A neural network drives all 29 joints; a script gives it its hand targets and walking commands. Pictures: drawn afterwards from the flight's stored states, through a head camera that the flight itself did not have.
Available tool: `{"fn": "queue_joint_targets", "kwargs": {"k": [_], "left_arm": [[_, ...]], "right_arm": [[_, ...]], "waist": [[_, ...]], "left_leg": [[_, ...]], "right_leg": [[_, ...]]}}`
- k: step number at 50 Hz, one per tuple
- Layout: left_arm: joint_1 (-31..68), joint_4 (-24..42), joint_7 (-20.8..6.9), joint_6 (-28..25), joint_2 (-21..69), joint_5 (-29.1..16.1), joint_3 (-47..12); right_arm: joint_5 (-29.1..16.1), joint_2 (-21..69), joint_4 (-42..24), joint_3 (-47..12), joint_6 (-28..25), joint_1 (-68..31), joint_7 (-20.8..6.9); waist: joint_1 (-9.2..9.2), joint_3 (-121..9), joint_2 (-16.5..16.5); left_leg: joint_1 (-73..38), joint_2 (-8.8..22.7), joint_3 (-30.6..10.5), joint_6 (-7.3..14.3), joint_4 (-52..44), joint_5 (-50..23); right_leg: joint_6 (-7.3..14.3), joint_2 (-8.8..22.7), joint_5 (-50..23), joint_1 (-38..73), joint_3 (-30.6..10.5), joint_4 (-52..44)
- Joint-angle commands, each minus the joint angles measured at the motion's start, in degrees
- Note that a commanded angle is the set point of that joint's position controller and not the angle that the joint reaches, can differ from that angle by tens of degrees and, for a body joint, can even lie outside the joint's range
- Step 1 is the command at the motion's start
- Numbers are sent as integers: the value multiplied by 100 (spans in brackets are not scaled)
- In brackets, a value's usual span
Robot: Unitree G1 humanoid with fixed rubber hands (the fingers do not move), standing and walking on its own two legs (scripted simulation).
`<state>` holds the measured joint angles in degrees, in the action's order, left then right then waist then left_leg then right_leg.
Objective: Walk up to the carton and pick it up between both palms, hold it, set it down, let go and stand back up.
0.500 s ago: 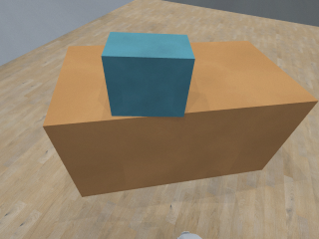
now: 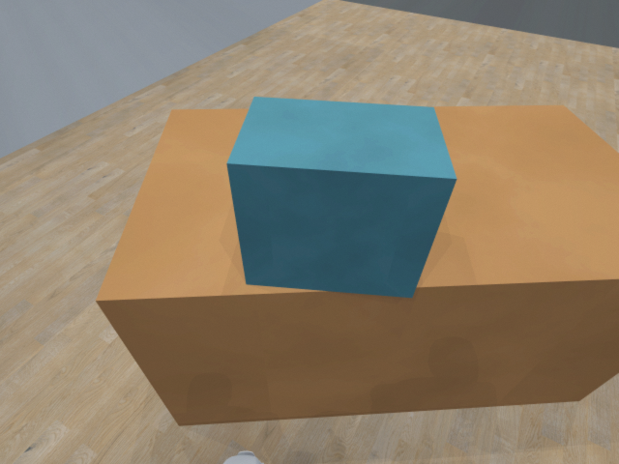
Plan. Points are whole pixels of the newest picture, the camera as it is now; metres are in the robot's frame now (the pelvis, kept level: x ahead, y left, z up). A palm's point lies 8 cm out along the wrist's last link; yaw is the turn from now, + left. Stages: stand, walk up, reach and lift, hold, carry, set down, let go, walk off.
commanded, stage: walk up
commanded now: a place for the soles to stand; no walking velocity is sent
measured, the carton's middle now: (335, 200) +0.56 -0.02 +0.04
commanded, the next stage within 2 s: none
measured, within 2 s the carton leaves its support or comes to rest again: neither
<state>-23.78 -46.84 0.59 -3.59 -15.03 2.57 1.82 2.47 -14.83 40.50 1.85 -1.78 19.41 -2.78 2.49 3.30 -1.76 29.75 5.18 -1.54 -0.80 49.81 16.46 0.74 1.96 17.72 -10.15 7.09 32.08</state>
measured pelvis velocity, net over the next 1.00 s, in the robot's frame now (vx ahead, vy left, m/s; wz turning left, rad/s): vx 0.17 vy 0.01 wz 0.01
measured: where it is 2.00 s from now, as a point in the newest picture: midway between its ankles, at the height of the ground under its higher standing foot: outside the picture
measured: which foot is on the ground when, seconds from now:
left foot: up 0.00-0.06, down 0.08-1.00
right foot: down 0.00-0.10, up 0.12-0.46, down 0.48-1.00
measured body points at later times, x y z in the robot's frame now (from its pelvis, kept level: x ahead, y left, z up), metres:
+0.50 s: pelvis +0.16 +0.02 -0.01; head +0.18 +0.02 +0.44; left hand +0.28 +0.25 -0.14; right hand +0.17 -0.24 -0.14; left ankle +0.13 +0.15 -0.73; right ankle +0.24 -0.11 -0.73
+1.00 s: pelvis +0.17 +0.01 +0.00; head +0.17 +0.02 +0.45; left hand +0.26 +0.26 -0.14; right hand +0.26 -0.23 -0.12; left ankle +0.14 +0.12 -0.73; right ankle +0.24 -0.11 -0.73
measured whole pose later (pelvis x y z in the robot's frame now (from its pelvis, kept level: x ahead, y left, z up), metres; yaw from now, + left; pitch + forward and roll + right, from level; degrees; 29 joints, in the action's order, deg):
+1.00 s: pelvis +0.17 +0.01 +0.00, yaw +1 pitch -3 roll +0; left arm -9.9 -52.5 -0.2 1.1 -14.5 0.5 -2.1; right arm -0.5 -12.1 45.6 -1.0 -0.6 16.0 0.0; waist 0.8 3.0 1.2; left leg 10.2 -0.5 -0.1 0.6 34.2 21.0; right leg 0.1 2.4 10.5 -18.3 4.1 31.9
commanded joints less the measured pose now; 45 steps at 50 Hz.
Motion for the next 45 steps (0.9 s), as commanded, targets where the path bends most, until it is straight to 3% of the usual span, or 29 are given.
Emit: {"fn": "queue_joint_targets", "kwargs": {"k": [1, 2, 3, 4, 5, 6, 7, 9, 10, 12, 15, 17, 19, 20, 23, 24, 25, 26, 27, 30, 33, 34, 35, 36, 37, 39, 40, 43, 45], "left_arm": [[373, 236, -66, 58, -931, 70, 131], [228, 174, -88, 131, -856, 122, 72], [87, 154, -132, 195, -678, 133, -24], [-9, 233, -194, 229, -303, 105, -211], [-86, 464, -237, 259, -260, 128, -251], [-58, 525, -227, 301, -578, 88, -142], [126, 558, -224, 309, -637, 77, -133], [337, 544, -218, 267, -745, 120, -106], [138, 450, -213, 264, -779, 60, -82], [292, 480, -215, 298, -572, 94, -72], [240, 325, -193, 394, -144, 62, -138], [488, 353, -167, 404, 30, 56, -193], [742, 391, -138, 397, -5, -24, -207], [908, 443, -113, 380, -11, 1, -195], [696, 345, -54, 349, -342, -34, -65], [622, 357, -41, 339, -653, -51, 22], [670, 537, -32, 341, -959, -126, 111], [791, 453, -4, 410, -888, -292, 80], [1017, 471, 23, 465, -782, -348, 81], [1626, 566, 54, 510, -518, -171, -54], [1868, 558, 18, 556, -585, -133, -102], [1820, 487, -18, 556, -515, -92, -156], [1616, 475, -57, 533, -324, -148, -228], [1557, 413, -36, 532, -250, -198, -228], [1546, 332, -22, 520, -241, -204, -241], [1675, 165, -56, 473, -430, -172, -201], [1694, 102, -69, 455, -464, -201, -202], [1540, -69, -52, 388, -455, -181, -253], [1545, -143, -43, 368, -547, -201, -254]], "right_arm": [[21, -257, -224, 118, -97, 720, 49], [49, -362, -123, 181, -109, 1001, 114], [74, -455, -33, 249, -136, 1434, 184], [54, -821, -75, 351, -171, 1771, 249], [-40, -1315, -226, 397, -179, 1923, 351], [-169, -1400, -160, 421, -123, 1793, 441], [-197, -1288, -206, 395, -137, 1544, 468], [-133, -1057, -347, 303, -217, 1152, 470], [-124, -880, -328, 227, -266, 924, 457], [-127, -641, -271, 187, -369, 770, 439], [-102, -378, -186, 75, -420, 567, 463], [-129, -417, -162, 61, -365, 542, 455], [-131, -716, -240, 115, -271, 438, 443], [-149, -714, -211, 117, -210, 528, 421], [-185, -777, -212, 54, -13, 435, 375], [-172, -615, -215, -23, 16, 646, 382], [-227, -213, -197, -110, 86, 1174, 413], [-213, -65, -92, -136, 232, 1270, 490], [-170, -180, -111, -87, 319, 867, 538], [-211, -184, -8, -59, 261, 744, 540], [-254, -156, 144, -55, 99, 820, 472], [-208, -274, 95, -21, 52, 675, 451], [-158, -525, -34, 23, 26, 446, 433], [-240, -795, -118, 92, 46, -186, 417], [-252, -746, -114, 74, 57, -478, 380], [-267, -429, 9, -62, 61, -260, 332], [-296, -453, 26, -75, 47, -178, 327], [-319, -429, 100, -105, 10, -326, 296], [-326, -445, 186, -95, 24, -257, 294]], "waist": [[-474, 222, 669], [-535, 291, 163], [-735, 222, -391], [-863, 139, -1405], [-798, 313, -1462], [-725, 491, -1017], [-654, 726, -707], [-556, 542, -631], [-355, 610, -770], [-292, 595, -581], [-104, 146, -690], [-146, -120, -803], [-195, -286, -955], [-296, -223, -917], [-47, -420, -40], [-68, -736, 575], [-206, -1242, 1325], [-207, -1305, 1300], [-199, -779, 1269], [-359, -556, 1466], [-522, -761, 810], [-525, -799, 595], [-277, -795, 101], [-97, -508, -215], [-62, -280, -213], [-163, -120, -119], [-183, -91, -342], [-141, -53, -653], [-181, -61, -416]], "left_leg": [[-1912, -358, 538, 145, -1138, -587], [-2275, -592, 649, 167, -1111, -140], [-2611, -511, 382, 202, -1319, 304], [-2573, 491, -1324, 410, -2252, 1844], [-2338, 1696, -3944, 845, -3592, 2769], [-2063, 2022, -4606, 1353, -4017, 3094], [-2016, 2009, -4526, 1438, -3996, 3086], [-1957, 1680, -3257, 1404, -3732, 2127], [-1908, 1490, -2634, 1273, -3617, 1415], [-1385, 1352, -1871, 1218, -3451, -424], [-1370, 834, -501, 1149, -2850, -3551], [-1472, 511, 125, 909, -2383, -4251], [-1530, 513, 149, 863, -2066, -4278], [-1325, 493, 111, 782, -1916, -3784], [-843, 390, 24, 561, -1199, -2236], [-659, 78, 213, 402, -531, -1255], [-873, -441, 234, 121, 690, 1056], [-995, -476, 105, 111, 1058, 2492], [-895, -381, -8, 31, 1088, 2575], [-1292, -402, 63, -47, 79, 1913], [-2063, -430, 270, 107, -1814, -113], [-2183, -219, -191, 185, -2114, -537], [-2064, 302, -1043, 428, -2409, -669], [-1283, 698, -1239, 661, -2471, -660], [-595, 605, -1085, 694, -2488, -219], [-696, 232, -733, 458, -2552, -185], [-782, 111, -661, 401, -2581, -225], [-1086, 213, -677, 459, -2613, -691], [-1019, 173, -668, 454, -2628, -485]], "right_leg": [[870, 1094, 2381, -1913, -1039, -1150], [740, 947, 2736, -2133, -921, -662], [557, 681, 3095, -2357, -647, 130], [230, 77, 2479, -2630, -70, 1973], [-7, -282, 2037, -3164, -489, 3275], [-60, -81, 1911, -3383, -788, 3829], [-73, 99, 1553, -3608, -978, 4089], [-165, 291, 1104, -3422, -1058, 3925], [-227, 304, 751, -3299, -1145, 3661], [-286, 322, 515, -2679, -1101, 3331], [-283, 137, -194, -1853, -821, 2668], [-184, 42, -919, -1366, -560, 1756], [-127, -95, -1275, -941, -339, 1253], [-83, -210, -1347, -717, -203, 1022], [119, -59, -2348, 442, -366, -30], [352, 509, -3773, 839, -940, 182], [991, 1801, -4571, 756, -2445, -229], [1512, 2082, -3363, 355, -2740, -677], [1513, 1892, -2370, -316, -2754, -987], [1170, 1328, -2141, -761, -2065, -913], [779, 1035, -2302, -811, -1503, -183], [575, 857, -2120, -870, -1276, 114], [356, 587, -1518, -988, -1074, 364], [242, 176, -851, -571, -702, 293], [209, 174, -834, -78, -724, 172], [311, 379, -1246, 48, -976, -37], [310, 400, -1214, -110, -1006, -45], [257, 387, -1262, -209, -877, -152], [260, 413, -1139, -93, -862, -242]]}}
